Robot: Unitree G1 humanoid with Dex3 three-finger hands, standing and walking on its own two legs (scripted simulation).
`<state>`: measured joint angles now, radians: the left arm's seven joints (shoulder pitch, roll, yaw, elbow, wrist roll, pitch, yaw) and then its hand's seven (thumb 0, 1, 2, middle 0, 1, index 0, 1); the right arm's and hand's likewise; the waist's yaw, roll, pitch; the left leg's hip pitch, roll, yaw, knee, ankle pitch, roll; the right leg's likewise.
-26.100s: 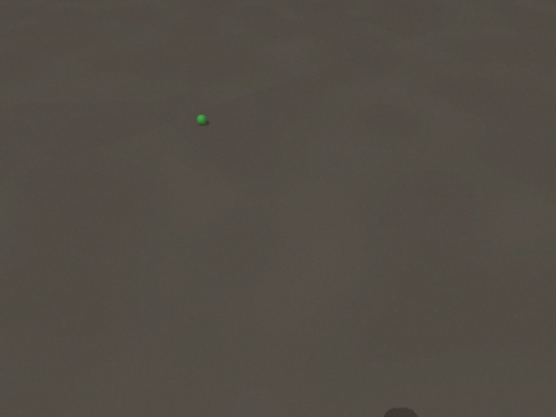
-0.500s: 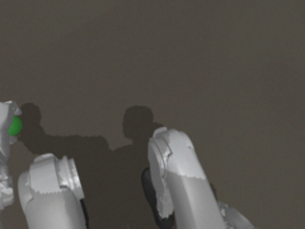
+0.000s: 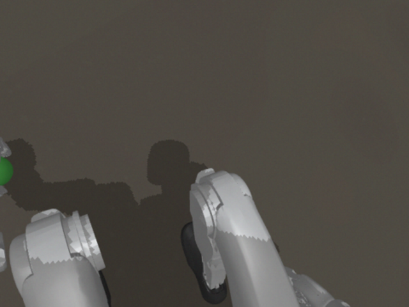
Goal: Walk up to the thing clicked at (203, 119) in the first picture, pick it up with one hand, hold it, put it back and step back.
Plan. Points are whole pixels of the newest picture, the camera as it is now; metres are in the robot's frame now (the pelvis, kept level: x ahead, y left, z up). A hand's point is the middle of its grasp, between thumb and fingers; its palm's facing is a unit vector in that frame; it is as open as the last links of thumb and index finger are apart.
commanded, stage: rest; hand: left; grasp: from above
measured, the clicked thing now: out of the picture +0.41 +0.31 -0.26
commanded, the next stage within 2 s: open in 0.04 s
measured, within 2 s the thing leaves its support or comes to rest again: rests again in 0.50 s
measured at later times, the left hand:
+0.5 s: hand out of the picture +0.40 +0.31 -0.23, palm faces -0.42 -0.17 -0.89, open 10.4 cm
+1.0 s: hand out of the picture +0.40 +0.31 -0.23, palm faces -0.42 -0.16 -0.89, open 13.8 cm
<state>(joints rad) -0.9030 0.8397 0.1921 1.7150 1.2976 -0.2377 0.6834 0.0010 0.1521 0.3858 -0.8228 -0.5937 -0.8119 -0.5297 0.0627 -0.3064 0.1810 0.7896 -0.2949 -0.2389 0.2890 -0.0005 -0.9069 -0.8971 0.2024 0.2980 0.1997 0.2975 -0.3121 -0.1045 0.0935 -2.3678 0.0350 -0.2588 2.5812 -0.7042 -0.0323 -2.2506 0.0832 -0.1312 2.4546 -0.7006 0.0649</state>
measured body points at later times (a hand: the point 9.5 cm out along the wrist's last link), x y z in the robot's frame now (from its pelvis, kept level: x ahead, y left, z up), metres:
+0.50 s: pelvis +0.00 +0.00 +0.00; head +0.24 +0.12 +0.36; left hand +0.42 +0.32 -0.18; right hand +0.07 -0.26 -0.07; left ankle +0.06 +0.14 -0.25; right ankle +0.10 -0.12 -0.25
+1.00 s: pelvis +0.00 +0.00 +0.00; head +0.24 +0.12 +0.36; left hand +0.42 +0.32 -0.18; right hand +0.06 -0.25 -0.06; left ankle +0.06 +0.14 -0.25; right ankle +0.10 -0.12 -0.25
